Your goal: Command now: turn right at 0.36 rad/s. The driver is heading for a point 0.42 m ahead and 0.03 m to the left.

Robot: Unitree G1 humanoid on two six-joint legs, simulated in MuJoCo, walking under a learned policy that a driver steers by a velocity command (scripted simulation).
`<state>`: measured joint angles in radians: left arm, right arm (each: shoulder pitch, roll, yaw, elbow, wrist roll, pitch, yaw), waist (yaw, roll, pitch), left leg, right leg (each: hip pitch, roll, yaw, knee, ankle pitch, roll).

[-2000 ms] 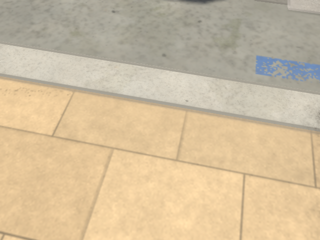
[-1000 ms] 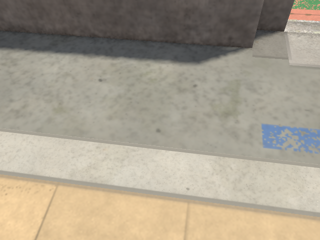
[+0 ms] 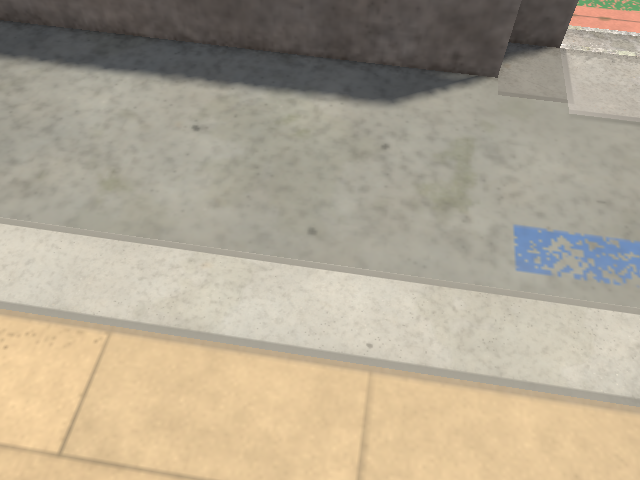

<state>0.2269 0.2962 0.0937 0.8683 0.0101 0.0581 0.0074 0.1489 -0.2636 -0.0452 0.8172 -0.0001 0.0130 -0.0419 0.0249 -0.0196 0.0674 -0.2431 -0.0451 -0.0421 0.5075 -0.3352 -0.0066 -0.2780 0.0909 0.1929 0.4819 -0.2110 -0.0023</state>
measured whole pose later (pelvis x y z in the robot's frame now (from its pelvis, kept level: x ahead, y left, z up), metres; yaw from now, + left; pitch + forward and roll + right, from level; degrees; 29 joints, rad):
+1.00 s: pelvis -0.02 -0.02 +0.01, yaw -3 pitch -2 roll +0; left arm 0.27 0.18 -0.02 1.13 0.01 -0.01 0.04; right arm 0.26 -0.18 0.01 1.13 -0.01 0.01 -0.03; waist -0.01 0.01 0.03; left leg -0.17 0.00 -0.01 0.38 -0.18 0.00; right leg -0.10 0.06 0.04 0.37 -0.24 -0.05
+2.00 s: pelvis +0.13 +0.03 +0.01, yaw -3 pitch +1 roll -1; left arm 0.23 0.20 0.05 1.02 0.03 -0.05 -0.03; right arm 0.50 -0.14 -0.02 1.12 -0.02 -0.09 -0.01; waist -0.02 -0.03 0.01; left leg 0.00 -0.06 0.07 0.27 -0.29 0.09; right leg -0.55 -0.05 -0.04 1.06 -0.22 -0.07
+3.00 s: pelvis +0.39 +0.03 +0.01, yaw -3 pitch -1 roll +0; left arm 0.31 0.13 0.00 1.11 0.01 -0.03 0.04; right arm 0.32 -0.11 0.01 1.15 -0.01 -0.02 -0.05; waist 0.00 0.00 0.03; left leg -0.13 0.00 0.03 0.39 -0.24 0.01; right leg -0.14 0.04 -0.09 0.38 -0.22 -0.07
